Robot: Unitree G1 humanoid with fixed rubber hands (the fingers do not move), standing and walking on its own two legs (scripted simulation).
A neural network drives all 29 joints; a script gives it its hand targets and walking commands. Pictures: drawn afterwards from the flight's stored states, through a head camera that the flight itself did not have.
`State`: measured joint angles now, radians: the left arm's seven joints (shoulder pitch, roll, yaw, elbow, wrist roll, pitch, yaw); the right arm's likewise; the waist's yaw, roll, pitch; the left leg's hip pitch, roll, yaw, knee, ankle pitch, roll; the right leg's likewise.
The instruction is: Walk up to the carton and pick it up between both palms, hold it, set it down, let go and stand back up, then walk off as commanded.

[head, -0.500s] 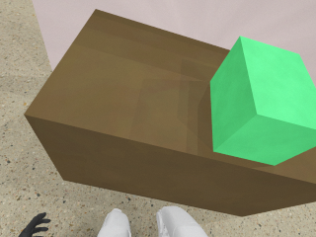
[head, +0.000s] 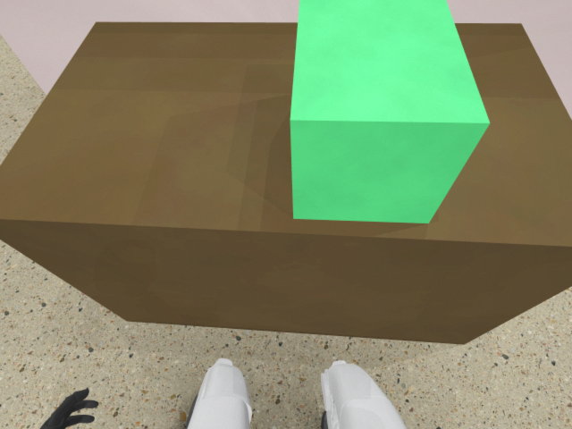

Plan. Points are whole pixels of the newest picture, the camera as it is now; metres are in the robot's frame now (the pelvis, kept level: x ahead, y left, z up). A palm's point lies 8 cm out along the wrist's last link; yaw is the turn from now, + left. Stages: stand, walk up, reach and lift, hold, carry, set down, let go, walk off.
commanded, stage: walk up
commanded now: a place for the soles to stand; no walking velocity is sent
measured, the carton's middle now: (364, 102) +0.57 -0.10 +0.08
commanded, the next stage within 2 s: none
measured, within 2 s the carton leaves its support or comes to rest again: neither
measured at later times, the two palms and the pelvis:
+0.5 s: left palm out of the picture +0.10 +0.13 +0.01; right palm out of the picture -0.08 -0.53 -0.05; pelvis -0.04 -0.18 +0.06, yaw +2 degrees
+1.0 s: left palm out of the picture -0.17 +0.11 -0.04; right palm out of the picture -0.03 -0.53 -0.10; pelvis -0.12 -0.20 +0.03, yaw +6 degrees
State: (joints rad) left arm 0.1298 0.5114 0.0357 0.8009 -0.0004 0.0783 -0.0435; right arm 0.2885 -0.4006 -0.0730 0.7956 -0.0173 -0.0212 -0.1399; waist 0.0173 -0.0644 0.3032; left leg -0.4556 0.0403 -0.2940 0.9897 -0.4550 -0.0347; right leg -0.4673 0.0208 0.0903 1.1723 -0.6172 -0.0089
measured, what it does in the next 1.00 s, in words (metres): steps to the right: left foot, then right foot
